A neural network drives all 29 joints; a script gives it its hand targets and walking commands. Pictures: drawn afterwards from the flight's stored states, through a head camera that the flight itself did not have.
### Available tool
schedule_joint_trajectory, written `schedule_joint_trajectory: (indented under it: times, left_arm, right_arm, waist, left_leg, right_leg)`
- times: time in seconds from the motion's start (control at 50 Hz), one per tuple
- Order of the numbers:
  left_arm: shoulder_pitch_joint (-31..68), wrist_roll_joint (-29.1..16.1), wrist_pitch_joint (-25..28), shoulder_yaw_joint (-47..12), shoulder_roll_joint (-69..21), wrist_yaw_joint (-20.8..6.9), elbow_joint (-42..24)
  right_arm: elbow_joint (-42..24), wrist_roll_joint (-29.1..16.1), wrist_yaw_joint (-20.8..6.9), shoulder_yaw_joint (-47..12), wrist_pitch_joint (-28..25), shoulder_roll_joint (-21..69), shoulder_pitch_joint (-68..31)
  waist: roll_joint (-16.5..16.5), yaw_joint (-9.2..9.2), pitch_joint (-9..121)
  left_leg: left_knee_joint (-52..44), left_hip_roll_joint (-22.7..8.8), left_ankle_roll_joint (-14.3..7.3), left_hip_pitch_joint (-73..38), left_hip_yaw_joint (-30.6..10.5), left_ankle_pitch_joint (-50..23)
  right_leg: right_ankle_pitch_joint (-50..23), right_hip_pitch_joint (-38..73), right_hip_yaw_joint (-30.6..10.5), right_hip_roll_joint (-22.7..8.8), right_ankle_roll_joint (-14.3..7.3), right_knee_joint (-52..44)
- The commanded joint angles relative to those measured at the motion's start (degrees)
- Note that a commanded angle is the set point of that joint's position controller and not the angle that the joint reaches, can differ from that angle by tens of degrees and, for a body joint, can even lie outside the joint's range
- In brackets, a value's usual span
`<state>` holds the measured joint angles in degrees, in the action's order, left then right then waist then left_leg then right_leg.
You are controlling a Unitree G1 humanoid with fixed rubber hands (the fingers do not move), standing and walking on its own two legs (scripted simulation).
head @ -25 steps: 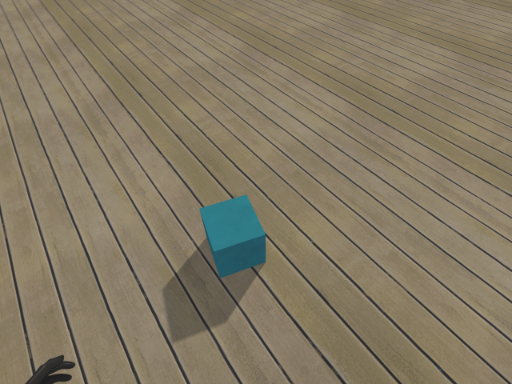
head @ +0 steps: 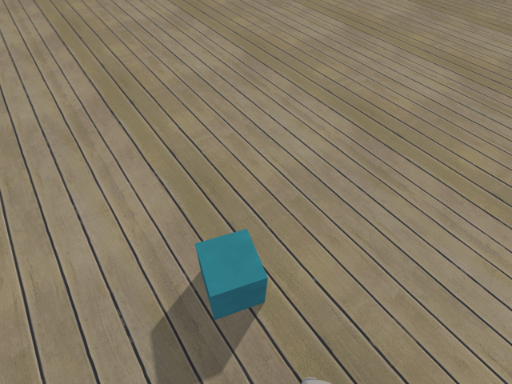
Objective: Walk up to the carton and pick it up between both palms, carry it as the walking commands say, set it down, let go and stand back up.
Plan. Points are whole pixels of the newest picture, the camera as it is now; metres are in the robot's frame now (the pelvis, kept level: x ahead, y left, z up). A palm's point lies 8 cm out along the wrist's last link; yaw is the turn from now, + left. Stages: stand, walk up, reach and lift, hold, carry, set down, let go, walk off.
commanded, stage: walk up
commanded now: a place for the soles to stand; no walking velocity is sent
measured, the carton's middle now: (230, 273) +0.65 +0.06 -0.66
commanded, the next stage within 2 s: none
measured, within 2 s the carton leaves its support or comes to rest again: neither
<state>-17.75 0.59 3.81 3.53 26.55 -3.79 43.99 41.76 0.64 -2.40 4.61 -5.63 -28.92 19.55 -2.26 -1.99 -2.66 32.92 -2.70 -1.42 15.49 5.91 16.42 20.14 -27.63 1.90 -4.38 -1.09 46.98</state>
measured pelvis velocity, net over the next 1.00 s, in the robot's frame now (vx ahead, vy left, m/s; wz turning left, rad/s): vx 0.21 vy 0.00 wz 0.02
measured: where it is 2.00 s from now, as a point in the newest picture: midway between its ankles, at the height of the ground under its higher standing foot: outside the picture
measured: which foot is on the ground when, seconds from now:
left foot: down 0.00-0.10, up 0.12-0.38, down 0.40-1.00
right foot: up 0.00-0.06, down 0.08-0.40, up 0.42-0.62, down 0.64-1.00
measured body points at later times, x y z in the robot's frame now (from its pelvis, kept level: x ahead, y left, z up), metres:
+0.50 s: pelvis +0.15 +0.01 -0.01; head +0.17 +0.02 +0.44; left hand +0.21 +0.36 -0.11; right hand +0.28 -0.33 -0.08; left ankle +0.21 +0.12 -0.73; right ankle +0.14 -0.13 -0.69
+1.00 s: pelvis +0.21 +0.00 +0.00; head +0.22 -0.01 +0.45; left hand +0.35 +0.32 -0.10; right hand +0.33 -0.32 -0.11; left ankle +0.22 +0.12 -0.73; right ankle +0.24 -0.13 -0.73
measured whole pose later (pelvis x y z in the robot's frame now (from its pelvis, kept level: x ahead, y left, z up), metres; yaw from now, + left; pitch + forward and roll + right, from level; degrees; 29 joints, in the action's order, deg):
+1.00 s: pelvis +0.21 +0.00 +0.00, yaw +1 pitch -2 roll +0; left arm -4.0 -0.4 2.3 0.5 24.9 0.1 54.6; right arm 56.3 -0.4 -0.1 0.2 -2.3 -24.0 5.8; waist 0.0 -0.4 -3.2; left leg 34.7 -1.8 0.5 14.9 2.3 17.8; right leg 15.9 -17.1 2.2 -2.3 0.4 35.0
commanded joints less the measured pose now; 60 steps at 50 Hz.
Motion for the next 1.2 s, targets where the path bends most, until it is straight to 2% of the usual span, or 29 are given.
schedule_joint_trajectory:
  times: [0.0, 0.04, 0.06, 0.08, 0.1, 0.12, 0.14, 0.16, 0.2, 0.22, 0.3, 0.36, 0.38, 0.4, 0.42, 0.44, 0.46, 0.5, 0.56, 0.58, 0.62, 0.64, 0.66, 0.68, 0.72, 0.76, 0.78, 0.86, 1.18]
  left_arm:
    - [0.2, 0.0, 1.0, 3.2, 8.6, -0.5, -2.9]
    - [-1.8, 0.2, 1.4, 3.9, 9.3, -0.4, -1.8]
    - [-4.6, 0.2, 1.7, 4.6, 10.9, 0.0, -0.9]
    - [-10.1, 0.5, 2.1, 5.8, 14.0, 0.9, -0.2]
    - [-12.3, 0.2, 2.6, 7.1, 20.4, 1.6, -1.0]
    - [-10.6, -0.2, 2.7, 6.8, 19.8, 1.7, -2.1]
    - [-8.5, -0.7, 2.6, 5.7, 17.1, 1.9, -2.8]
    - [-6.0, -0.9, 2.4, 5.4, 15.5, 2.3, -3.2]
    - [-2.7, -0.8, 2.3, 4.9, 14.0, 2.4, -4.1]
    - [-3.0, -0.5, 2.3, 4.7, 14.1, 2.1, -4.2]
    - [-2.9, -0.2, 1.8, 4.3, 15.3, 1.4, -5.0]
    - [-0.9, -0.4, 0.7, 2.6, 12.5, 1.7, -5.4]
    - [-0.9, -0.3, 0.6, 1.5, 9.5, 2.1, -5.7]
    - [-1.1, -0.8, 0.6, 0.4, 6.0, 2.3, -7.2]
    - [-1.5, -0.3, -0.3, 1.0, 9.7, 3.5, -6.1]
    - [-1.8, -0.5, -0.6, 1.5, 11.9, 4.0, -4.5]
    - [-3.4, -0.8, -0.5, 1.6, 11.9, 4.0, -3.2]
    - [-6.2, -0.5, -0.3, 1.9, 11.1, 3.7, -0.7]
    - [-5.9, -0.6, -0.4, 2.0, 8.3, 3.4, 0.7]
    - [-6.0, -0.7, -0.3, 2.1, 7.8, 3.5, 1.4]
    - [-4.6, 0.2, -0.1, 2.7, 8.9, 4.0, 1.7]
    - [-3.4, 0.7, 0.3, 3.1, 11.2, 4.3, 1.6]
    - [0.8, 0.1, 0.5, 3.2, 14.6, 4.2, 0.5]
    - [3.1, -0.1, 0.3, 3.0, 14.9, 4.0, 0.7]
    - [8.3, 0.0, -0.3, 1.0, 12.3, 4.1, 1.1]
    - [8.0, -0.8, -0.8, 0.0, 9.0, 3.9, 2.7]
    - [7.1, -1.0, -0.8, 0.1, 9.3, 3.9, 4.0]
    - [10.3, -1.0, -0.8, -0.1, 9.6, 4.1, 6.6]
    - [18.6, -0.9, -1.5, -1.9, 7.3, 3.6, 15.4]
  right_arm:
    - [-3.6, 0.0, 0.0, 3.3, -0.2, -12.7, -0.6]
    - [-4.3, -0.1, -0.3, 2.8, 0.4, -11.8, -1.7]
    - [-4.6, 0.2, -0.2, 1.9, 0.6, -9.9, -1.1]
    - [-5.5, 0.5, 0.0, 0.7, 0.5, -7.1, -1.4]
    - [-6.7, -0.1, 0.2, 0.4, 0.4, -5.2, -1.1]
    - [-5.0, -0.2, 1.2, 1.3, 0.9, -8.9, -2.2]
    - [-4.1, -0.6, 1.4, 1.8, 0.9, -10.4, -1.3]
    - [-2.8, -0.4, 1.3, 1.7, 0.7, -10.2, 0.7]
    - [-0.5, -0.2, 0.6, 1.4, 0.6, -9.2, 3.4]
    - [-0.5, -0.1, 0.0, 1.3, 0.8, -8.3, 2.8]
    - [-0.8, 0.1, -1.1, 1.5, 1.0, -6.5, -1.3]
    - [1.3, 0.2, -0.1, 2.0, 0.5, -7.1, 1.8]
    - [2.0, 0.4, 0.5, 2.5, 0.2, -8.7, 4.8]
    - [0.6, 1.0, 1.4, 3.4, -0.2, -14.0, 5.7]
    - [0.2, -0.1, 1.6, 4.3, 0.1, -17.2, 4.9]
    - [0.4, -0.8, 1.6, 4.1, 0.4, -15.2, 3.5]
    - [0.5, -0.9, 1.8, 3.4, 0.7, -13.7, 2.1]
    - [0.4, -0.5, 2.1, 2.4, 1.2, -12.2, -1.7]
    - [-0.5, -0.1, 1.9, 1.1, 1.5, -10.2, -5.1]
    - [-0.5, -0.4, 1.9, 0.8, 1.8, -10.0, -6.4]
    - [-0.6, -0.7, 1.8, -0.3, 2.5, -7.7, -7.8]
    - [-0.7, -0.7, 1.9, -1.3, 2.7, -4.5, -6.5]
    - [0.1, -1.2, 2.3, -1.1, 3.2, -3.8, -5.7]
    - [2.0, -1.3, 2.8, -0.4, 3.7, -5.9, -5.5]
    - [4.7, -0.7, 2.9, -0.6, 3.0, -6.5, -4.5]
    - [6.0, -0.3, 2.8, -0.5, 2.0, -9.4, -8.0]
    - [6.6, -0.6, 2.6, -0.8, 1.8, -9.4, -9.3]
    - [9.8, -1.1, 2.7, -1.8, 2.4, -6.9, -11.9]
    - [18.5, -0.6, 2.2, -2.7, 3.4, -4.8, -18.8]
  waist:
    - [13.0, 0.4, 0.1]
    - [9.5, 2.73, 0.8]
    - [5.2, 4.68, 2.1]
    - [-4.5, 8.4, 3.4]
    - [-14.7, 8.97, 3.7]
    - [-5.5, 8.03, 1.5]
    - [-1.6, 6.45, 0.5]
    - [-1.9, 4.75, 0.0]
    - [-6.6, 2.99, 0.0]
    - [-8.0, 3.22, 0.3]
    - [-9.0, 3.65, 0.4]
    - [-4.1, 0.16, 2.0]
    - [1.8, -1.81, 3.8]
    - [14.7, -2.65, 5.6]
    - [12.2, -2.86, 4.0]
    - [6.9, -1.51, 1.8]
    - [7.0, 0.03, 0.7]
    - [11.9, 1.46, 0.2]
    - [13.4, 2.38, 2.3]
    - [12.6, 3.27, 3.2]
    - [8.8, 4.64, 3.3]
    - [1.2, 3.77, 3.9]
    - [-4.5, 1.81, 4.6]
    - [-3.2, 1.41, 3.2]
    - [-2.5, -0.28, 1.8]
    - [1.4, 2.35, 2.0]
    - [1.7, 3.17, 3.6]
    - [1.4, 2.36, 5.5]
    - [2.4, 2.07, 4.3]
  left_leg:
    - [-13.7, -11.7, -10.6, 3.2, -12.0, 5.2]
    - [-8.6, -10.2, -8.2, 9.0, -9.8, 10.0]
    - [-2.2, -8.3, -6.5, 12.8, -8.2, 11.8]
    - [12.7, -4.5, -4.2, 19.5, -4.0, 8.8]
    - [28.1, 2.1, -1.1, 31.9, -1.0, 14.3]
    - [33.4, -0.5, -1.4, 32.7, -10.0, 14.0]
    - [33.9, -1.6, -1.2, 31.3, -10.9, 9.7]
    - [31.3, -3.1, -0.6, 29.0, -10.6, 7.1]
    - [23.4, -4.2, 0.7, 21.2, -6.8, 6.1]
    - [20.7, -3.3, 1.0, 18.0, -5.0, 6.5]
    - [8.4, -0.5, 0.7, 7.9, -0.5, 0.0]
    - [0.5, 2.9, -0.6, -7.8, -0.2, -3.6]
    - [-3.3, -0.5, -2.1, -13.9, -7.0, 0.8]
    - [-12.4, -16.0, -8.3, -17.8, -32.1, 13.5]
    - [-16.5, -23.7, -14.9, -12.3, -41.1, 13.2]
    - [-14.4, -21.7, -15.7, -9.1, -36.9, 7.1]
    - [-12.4, -18.8, -14.6, -6.6, -30.5, 0.5]
    - [-9.8, -13.3, -11.9, -1.0, -18.4, -9.4]
    - [-5.2, -11.8, -11.4, 5.6, -12.5, -22.8]
    - [-2.7, -11.2, -10.5, 7.1, -11.2, -22.1]
    - [2.1, -8.5, -5.8, 11.3, -9.9, -8.9]
    - [7.5, -5.3, -2.9, 14.0, -7.5, -0.9]
    - [12.9, 0.6, -0.2, 10.3, -4.1, 10.3]
    - [14.5, 0.1, -0.4, 6.2, -5.9, 13.3]
    - [4.7, -0.7, -1.4, 0.5, -6.4, 5.6]
    - [-1.7, -6.0, -3.5, 3.5, -14.4, -1.5]
    - [-2.2, -7.3, -3.9, 4.7, -14.9, -6.0]
    - [-1.2, -4.0, -1.8, 1.6, -9.7, -10.2]
    - [-14.4, -4.7, -0.3, -5.9, -9.5, -9.2]
  right_leg:
    - [-4.1, 4.7, 2.3, 1.3, -0.7, -7.7]
    - [-7.0, 15.2, 3.9, 3.9, -1.3, -13.2]
    - [-5.0, 22.4, 2.3, 4.4, -1.9, -14.9]
    - [5.2, 29.6, -7.9, -1.6, -3.9, -20.9]
    - [20.4, 31.6, -38.5, -19.5, -12.1, -33.0]
    - [17.8, 27.2, -39.5, -21.7, -16.1, -32.2]
    - [10.7, 25.5, -33.9, -19.7, -16.6, -30.5]
    - [3.8, 22.9, -27.6, -17.3, -15.5, -29.4]
    - [-8.5, 16.9, -15.8, -12.7, -13.3, -27.5]
    - [-13.0, 14.6, -12.8, -11.7, -13.3, -26.9]
    - [-6.0, 8.5, -8.7, -10.1, -11.9, -26.1]
    - [-1.2, -0.9, -5.0, -7.5, -7.9, -16.4]
    - [-0.7, -4.8, -2.6, -5.5, -5.5, -7.4]
    - [5.9, -13.9, 2.2, 1.0, -0.6, 8.9]
    - [12.5, -15.6, -2.5, 2.3, -0.1, 14.1]
    - [10.6, -13.3, -5.7, 1.3, 0.1, 17.2]
    - [8.7, -11.3, -5.2, 0.2, 0.0, 15.7]
    - [6.6, -4.3, -2.3, -0.3, -0.1, 8.7]
    - [2.0, 6.8, 0.7, 1.6, -0.5, -0.5]
    - [-2.2, 11.0, 1.6, 2.5, -0.9, -5.3]
    - [-8.4, 17.3, 0.1, 3.3, -2.2, -14.0]
    - [-11.4, 18.5, -10.0, -4.2, -3.7, -18.6]
    - [-6.9, 9.9, -25.2, -14.3, -9.5, -24.0]
    - [-4.1, 6.1, -24.2, -14.5, -12.0, -23.3]
    - [-5.6, 2.4, -14.6, -8.3, -7.8, -18.5]
    - [-8.7, 6.0, -7.1, -1.8, -3.1, -12.5]
    - [-10.9, 10.2, -5.4, -0.7, -2.3, -11.4]
    - [-16.8, 13.8, -7.2, -3.4, -3.3, -15.0]
    - [-14.0, 19.3, -5.4, -3.7, -0.4, -28.3]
